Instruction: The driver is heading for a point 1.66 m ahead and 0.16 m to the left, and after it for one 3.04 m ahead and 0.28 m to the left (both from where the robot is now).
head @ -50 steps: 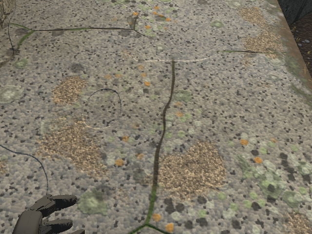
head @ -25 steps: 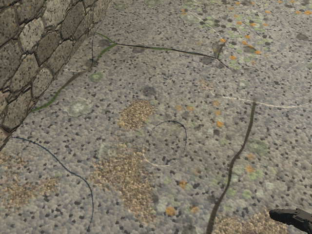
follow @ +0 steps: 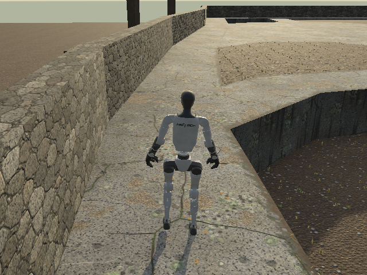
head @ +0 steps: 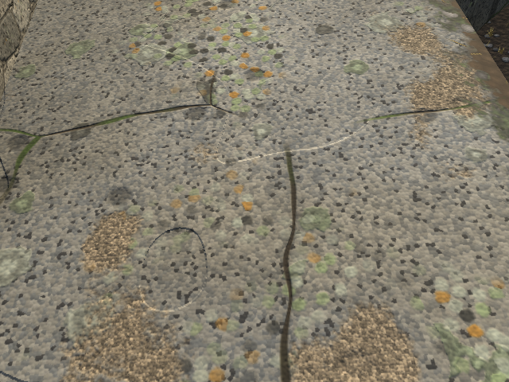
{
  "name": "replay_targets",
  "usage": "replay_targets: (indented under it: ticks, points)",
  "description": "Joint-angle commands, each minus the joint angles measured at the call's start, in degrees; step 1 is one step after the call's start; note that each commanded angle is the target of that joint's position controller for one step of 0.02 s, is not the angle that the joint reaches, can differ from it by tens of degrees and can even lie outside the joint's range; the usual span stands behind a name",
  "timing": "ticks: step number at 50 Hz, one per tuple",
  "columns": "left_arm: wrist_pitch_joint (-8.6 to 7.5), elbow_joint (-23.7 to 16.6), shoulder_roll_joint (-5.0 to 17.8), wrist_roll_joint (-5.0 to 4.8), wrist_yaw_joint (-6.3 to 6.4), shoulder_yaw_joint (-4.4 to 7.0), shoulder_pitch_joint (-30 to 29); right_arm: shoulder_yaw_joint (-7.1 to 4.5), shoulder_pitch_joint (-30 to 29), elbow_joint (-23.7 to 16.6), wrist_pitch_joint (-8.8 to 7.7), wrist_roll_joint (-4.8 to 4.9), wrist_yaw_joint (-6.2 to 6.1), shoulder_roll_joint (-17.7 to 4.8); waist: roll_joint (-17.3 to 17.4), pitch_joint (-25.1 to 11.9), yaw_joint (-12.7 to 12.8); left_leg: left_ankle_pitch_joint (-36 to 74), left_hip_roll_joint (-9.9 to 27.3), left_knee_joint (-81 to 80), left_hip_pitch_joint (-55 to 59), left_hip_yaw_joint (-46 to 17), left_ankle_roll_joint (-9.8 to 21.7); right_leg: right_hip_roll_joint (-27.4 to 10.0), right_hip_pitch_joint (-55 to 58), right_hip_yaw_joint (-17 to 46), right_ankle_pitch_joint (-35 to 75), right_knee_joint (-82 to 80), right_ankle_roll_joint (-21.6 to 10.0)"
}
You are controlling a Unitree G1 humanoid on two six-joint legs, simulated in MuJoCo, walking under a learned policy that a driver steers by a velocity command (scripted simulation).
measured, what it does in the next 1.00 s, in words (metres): steps on the spot: left foot, then left foot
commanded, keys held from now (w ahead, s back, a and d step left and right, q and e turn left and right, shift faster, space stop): e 0.16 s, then no key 0.06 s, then q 0.78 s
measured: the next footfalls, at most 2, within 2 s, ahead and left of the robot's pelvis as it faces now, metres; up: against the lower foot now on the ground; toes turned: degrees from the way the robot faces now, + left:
left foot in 0.36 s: +0.08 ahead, +0.14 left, +0.00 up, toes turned -10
left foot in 0.96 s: +0.04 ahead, +0.18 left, +0.00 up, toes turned +13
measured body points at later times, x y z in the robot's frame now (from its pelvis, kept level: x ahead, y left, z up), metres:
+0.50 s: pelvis +0.02 +0.03 +0.00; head +0.04 +0.04 +0.45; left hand +0.20 +0.27 -0.11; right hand +0.13 -0.25 -0.10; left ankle +0.04 +0.15 -0.74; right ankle +0.02 -0.09 -0.74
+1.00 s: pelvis +0.01 +0.07 -0.01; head +0.05 +0.10 +0.44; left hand +0.09 +0.38 -0.12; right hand +0.23 -0.18 -0.09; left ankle +0.00 +0.17 -0.74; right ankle +0.01 -0.09 -0.72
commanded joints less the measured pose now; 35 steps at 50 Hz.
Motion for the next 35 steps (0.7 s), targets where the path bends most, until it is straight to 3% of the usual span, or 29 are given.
replay_targets:
  ticks: [1, 3, 6, 11, 15, 17, 18, 19, 20, 21, 22, 25, 30, 32, 33, 34, 35]
  points:
    - [-1.71, -4.7, 9.3, -1.11, 1.01, 2.18, -3.5, -1.97, -1.5, -3.6, -0.76, -0.53, -0.90, -6.0, -9.5, -6.1, -0.8, 4.2, -0.1, 8.5, -8.5, -5.1, -0.5, -13.3, 9.1, 17.3, 21.5, -14.2, -9.4]
    - [-1.44, -5.0, 8.6, -0.85, 1.47, 1.85, -2.6, -1.82, -0.4, -3.6, -1.19, 0.03, -0.59, -4.9, -8.9, -8.3, -0.9, 7.0, -1.3, 8.0, -6.9, -5.1, -1.4, -12.1, 10.8, 16.3, 25.3, -13.3, -9.8]
    - [-1.08, -4.9, 9.5, -1.20, 1.96, 2.25, -1.0, -1.21, -2.2, -4.2, -1.53, 0.44, -0.40, -3.5, -8.8, -8.2, 0.3, 8.5, -1.8, -1.2, -7.1, -5.8, -2.4, -11.4, 14.1, 17.7, 24.0, -12.4, -9.9]
    - [-0.30, -5.4, 10.2, -0.71, 1.76, 2.48, -1.9, -0.79, -1.8, -4.0, -1.87, 0.80, 0.61, -3.7, -10.8, -7.9, 1.4, 7.4, -2.1, -12.2, 1.2, -5.6, -2.7, -11.1, 10.4, 20.5, 19.5, -11.6, -10.5]
    - [-0.19, -4.2, 6.2, -0.15, 0.98, 0.53, -3.7, -0.03, 0.3, -3.1, -2.17, 0.89, 1.66, -2.8, -10.2, -8.6, 1.1, 8.6, -0.2, -21.1, 10.5, -4.0, -1.3, -11.0, 8.0, 19.6, 22.7, -9.4, -9.8]
    - [-0.70, -2.2, 3.2, -0.17, 0.63, -0.83, -3.1, 0.89, 2.1, -2.0, -2.71, 0.09, 2.39, -1.0, -7.8, -7.7, -0.9, 23.1, 0.1, -36.9, 19.9, -3.9, 0.4, -8.2, 4.8, 16.9, 16.2, -9.2, -5.9]
    - [-1.37, -1.2, 3.0, 0.98, 0.50, -0.96, -0.8, 0.65, 1.8, -2.4, -2.83, -0.66, 2.25, -3.7, -4.3, -7.7, 0.8, 32.0, 4.0, -36.4, 23.6, -8.8, 2.0, -5.2, 3.0, 14.4, 9.7, -7.3, -2.8]
    - [-2.00, -0.7, 4.1, 2.04, 0.30, -0.58, 3.1, 0.07, -0.1, -3.3, -2.79, -0.75, 2.02, -8.1, 3.6, -7.5, 5.0, 40.0, 8.4, -33.9, 22.5, -13.9, 5.9, -0.3, 2.5, 9.6, 0.9, -4.9, 0.0]
    - [-2.21, -0.6, 4.5, 2.09, 0.60, -0.44, 1.5, 0.24, -2.3, -3.2, -2.75, -0.38, 2.23, -7.1, 6.3, -6.6, 4.6, 30.4, 9.0, -35.1, 16.1, -15.5, 9.7, 0.7, 6.1, 7.0, 0.3, -6.7, 2.5]
    - [-2.15, -0.5, 6.8, 1.56, 1.05, 0.19, -2.3, 0.16, -2.6, -3.6, -2.80, 0.04, 2.47, -6.6, 5.7, -4.5, 2.3, 23.7, 7.3, -36.3, 13.6, -15.9, 9.4, 1.0, 7.0, 5.8, 1.5, -5.5, 3.2]
    - [-1.92, -0.8, 7.2, 1.01, 1.56, 0.64, -4.3, 0.12, -1.8, -3.2, -2.95, 0.22, 2.41, -7.0, 5.7, -4.4, 1.3, 22.0, 6.8, -36.7, 13.0, -16.4, 8.7, 1.1, 7.3, 5.0, 2.7, -4.1, 3.1]
    - [-1.16, -1.2, 5.8, 0.47, 2.28, 0.91, -4.1, -0.17, -0.3, -3.3, -3.17, 0.99, 1.87, -8.2, 7.8, -4.1, 0.9, 24.0, 7.0, -35.9, 13.5, -19.8, 9.4, 1.6, 5.5, 3.4, 2.5, -2.4, 3.0]
    - [-2.02, -0.8, 4.2, -0.09, 1.75, 1.78, -2.3, -0.62, 0.1, -5.2, -1.33, 1.47, 0.59, -8.1, 4.6, -6.1, 0.3, 25.7, 5.3, -32.1, 12.6, -22.6, 10.4, 1.3, 6.1, 2.1, 3.0, -2.5, 2.2]
    - [-2.11, -0.5, 5.7, -0.06, 1.51, 2.59, -0.9, -0.57, -0.8, -6.6, -0.80, 1.71, 0.52, -7.4, -0.7, -6.3, 0.3, 22.7, 1.7, -27.3, 8.3, -19.1, 7.9, -2.0, 9.1, 4.6, 5.8, -6.1, 0.1]
    - [-1.99, -0.3, 6.9, 0.11, 1.53, 3.03, 0.1, -0.43, -0.7, -7.1, -0.64, 1.82, 0.60, -6.6, -5.3, -6.0, 0.3, 18.6, -1.1, -22.4, 4.4, -15.2, 5.8, -6.0, 11.3, 8.6, 8.1, -9.1, -2.4]
    - [-1.97, -0.3, 8.4, 0.52, 1.56, 3.40, 1.0, -0.21, 0.3, -7.3, -0.46, 1.75, 0.80, -5.7, -10.8, -5.7, 0.4, 11.6, -4.3, -15.5, -0.1, -10.1, 3.5, -13.4, 13.6, 15.5, 13.9, -12.6, -6.9]
    - [-2.23, -1.2, 8.3, 0.87, 1.85, 3.20, -0.4, -0.48, 1.0, -7.5, -0.36, 1.46, 1.07, -5.9, -15.2, -6.3, 0.5, -5.0, -4.1, -3.8, -3.3, -6.5, 2.0, -21.7, 13.9, 21.5, 22.1, -14.4, -12.6]
Velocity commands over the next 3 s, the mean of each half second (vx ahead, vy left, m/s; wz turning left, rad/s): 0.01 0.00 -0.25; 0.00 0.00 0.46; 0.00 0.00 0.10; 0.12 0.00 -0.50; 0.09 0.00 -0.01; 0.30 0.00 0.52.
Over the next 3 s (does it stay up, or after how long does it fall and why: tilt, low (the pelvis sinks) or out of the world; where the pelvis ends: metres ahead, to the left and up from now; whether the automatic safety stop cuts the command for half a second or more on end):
stays up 0.29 -0.02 0.01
